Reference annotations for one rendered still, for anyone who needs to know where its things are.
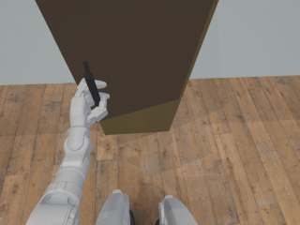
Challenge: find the robot left upper arm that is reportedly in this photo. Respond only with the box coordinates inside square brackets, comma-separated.
[27, 203, 81, 225]

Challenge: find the robot left hand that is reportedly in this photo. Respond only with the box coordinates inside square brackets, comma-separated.
[69, 78, 110, 129]

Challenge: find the left robot shin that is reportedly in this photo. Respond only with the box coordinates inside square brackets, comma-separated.
[112, 189, 130, 225]

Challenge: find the handle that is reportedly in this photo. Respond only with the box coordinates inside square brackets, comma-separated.
[83, 61, 100, 107]

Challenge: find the robot right thigh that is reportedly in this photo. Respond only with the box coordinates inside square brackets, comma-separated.
[158, 198, 198, 225]

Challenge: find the left robot forearm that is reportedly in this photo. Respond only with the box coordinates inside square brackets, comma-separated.
[25, 126, 93, 225]

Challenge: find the cupboard door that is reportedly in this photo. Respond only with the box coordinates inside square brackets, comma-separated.
[35, 0, 214, 122]

